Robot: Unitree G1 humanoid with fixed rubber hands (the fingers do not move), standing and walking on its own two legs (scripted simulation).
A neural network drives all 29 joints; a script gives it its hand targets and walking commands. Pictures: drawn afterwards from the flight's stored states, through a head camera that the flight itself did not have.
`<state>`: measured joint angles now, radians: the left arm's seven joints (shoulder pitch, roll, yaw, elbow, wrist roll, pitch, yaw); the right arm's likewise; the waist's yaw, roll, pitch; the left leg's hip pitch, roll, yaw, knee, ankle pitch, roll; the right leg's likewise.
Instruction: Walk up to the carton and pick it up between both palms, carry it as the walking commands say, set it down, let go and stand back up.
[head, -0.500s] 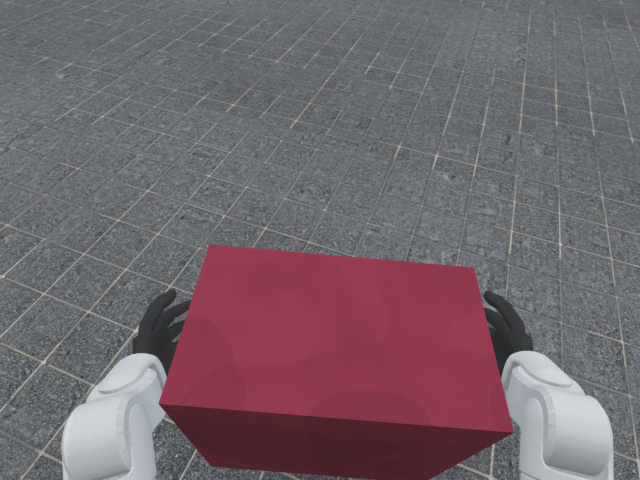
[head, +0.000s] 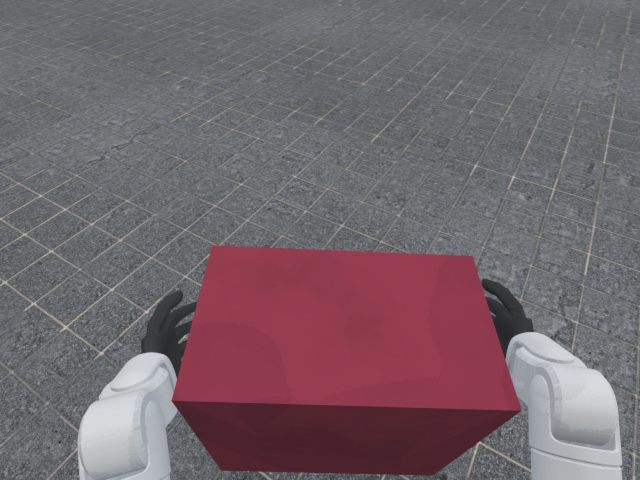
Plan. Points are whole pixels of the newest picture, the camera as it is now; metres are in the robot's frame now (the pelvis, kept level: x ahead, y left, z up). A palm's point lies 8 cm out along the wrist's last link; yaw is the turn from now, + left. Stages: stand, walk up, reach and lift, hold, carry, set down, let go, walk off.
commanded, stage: carry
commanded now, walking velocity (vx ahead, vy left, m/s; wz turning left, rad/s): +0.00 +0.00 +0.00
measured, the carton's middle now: (335, 373) +0.26 -0.01 +0.01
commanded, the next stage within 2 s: none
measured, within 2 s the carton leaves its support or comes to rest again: neither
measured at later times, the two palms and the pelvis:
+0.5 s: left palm (86, 436) +0.16 +0.23 +0.10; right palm (511, 440) +0.15 -0.16 +0.10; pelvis -0.08 +0.04 +0.01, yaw +0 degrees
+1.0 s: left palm (65, 454) +0.14 +0.24 +0.10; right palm (494, 440) +0.15 -0.15 +0.10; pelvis -0.09 +0.05 +0.01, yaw +0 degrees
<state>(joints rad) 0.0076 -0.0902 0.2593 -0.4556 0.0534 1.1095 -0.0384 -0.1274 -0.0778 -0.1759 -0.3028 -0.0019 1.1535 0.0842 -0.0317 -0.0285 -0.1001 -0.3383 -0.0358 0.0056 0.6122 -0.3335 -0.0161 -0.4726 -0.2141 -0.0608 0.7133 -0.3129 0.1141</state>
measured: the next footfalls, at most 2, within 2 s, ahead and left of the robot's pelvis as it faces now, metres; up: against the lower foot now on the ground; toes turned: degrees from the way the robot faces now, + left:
right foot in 0.28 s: -0.05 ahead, -0.08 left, +0.00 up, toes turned +3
